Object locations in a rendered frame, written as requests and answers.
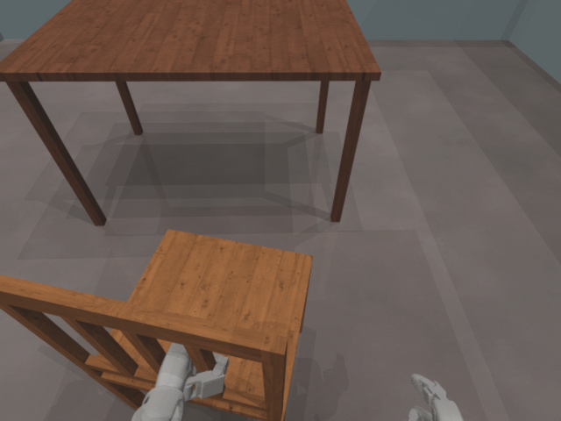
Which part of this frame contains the left robot hand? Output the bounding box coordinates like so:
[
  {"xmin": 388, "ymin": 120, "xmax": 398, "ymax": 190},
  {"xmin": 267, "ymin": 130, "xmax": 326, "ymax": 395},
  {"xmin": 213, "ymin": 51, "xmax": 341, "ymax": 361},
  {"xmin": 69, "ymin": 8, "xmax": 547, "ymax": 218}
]
[{"xmin": 155, "ymin": 342, "xmax": 229, "ymax": 402}]

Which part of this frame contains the right robot hand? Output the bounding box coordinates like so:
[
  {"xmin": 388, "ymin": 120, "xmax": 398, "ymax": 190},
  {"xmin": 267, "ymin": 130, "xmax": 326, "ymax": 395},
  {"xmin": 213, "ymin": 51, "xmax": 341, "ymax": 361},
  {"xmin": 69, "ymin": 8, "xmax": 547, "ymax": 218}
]
[{"xmin": 408, "ymin": 374, "xmax": 464, "ymax": 421}]

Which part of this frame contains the chair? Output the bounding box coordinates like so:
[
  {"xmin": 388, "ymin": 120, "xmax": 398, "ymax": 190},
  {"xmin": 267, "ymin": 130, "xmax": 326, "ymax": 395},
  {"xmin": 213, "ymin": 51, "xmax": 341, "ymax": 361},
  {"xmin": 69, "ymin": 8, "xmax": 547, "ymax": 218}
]
[{"xmin": 0, "ymin": 229, "xmax": 313, "ymax": 421}]

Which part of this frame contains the robot left forearm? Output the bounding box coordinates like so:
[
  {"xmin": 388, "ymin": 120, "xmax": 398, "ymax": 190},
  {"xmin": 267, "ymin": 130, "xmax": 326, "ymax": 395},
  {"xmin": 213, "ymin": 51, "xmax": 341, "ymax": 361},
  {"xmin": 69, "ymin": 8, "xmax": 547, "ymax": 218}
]
[{"xmin": 131, "ymin": 386, "xmax": 185, "ymax": 421}]

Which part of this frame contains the table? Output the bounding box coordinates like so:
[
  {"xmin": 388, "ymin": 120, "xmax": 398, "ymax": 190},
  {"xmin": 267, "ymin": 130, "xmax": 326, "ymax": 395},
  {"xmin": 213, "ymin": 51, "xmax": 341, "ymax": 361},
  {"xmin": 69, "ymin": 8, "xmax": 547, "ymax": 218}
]
[{"xmin": 0, "ymin": 0, "xmax": 381, "ymax": 226}]

